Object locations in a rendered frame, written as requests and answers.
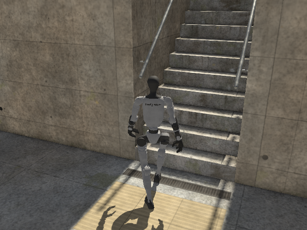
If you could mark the robot torso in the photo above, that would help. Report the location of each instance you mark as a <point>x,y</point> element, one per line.
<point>153,114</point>

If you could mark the robot right upper arm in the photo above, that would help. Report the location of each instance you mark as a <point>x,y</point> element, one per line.
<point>170,108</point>

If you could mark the robot left forearm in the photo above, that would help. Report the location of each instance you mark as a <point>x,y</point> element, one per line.
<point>131,124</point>

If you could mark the robot left hand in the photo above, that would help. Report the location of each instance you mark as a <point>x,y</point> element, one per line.
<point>134,130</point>

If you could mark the robot right forearm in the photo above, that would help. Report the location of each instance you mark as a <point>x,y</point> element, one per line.
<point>176,130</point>

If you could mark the robot left thigh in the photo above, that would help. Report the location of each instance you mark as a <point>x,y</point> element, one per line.
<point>142,150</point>

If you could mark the robot left upper arm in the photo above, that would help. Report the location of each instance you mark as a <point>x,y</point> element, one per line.
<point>135,108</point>

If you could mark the robot right hand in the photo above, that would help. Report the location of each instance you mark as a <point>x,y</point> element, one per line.
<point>180,146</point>

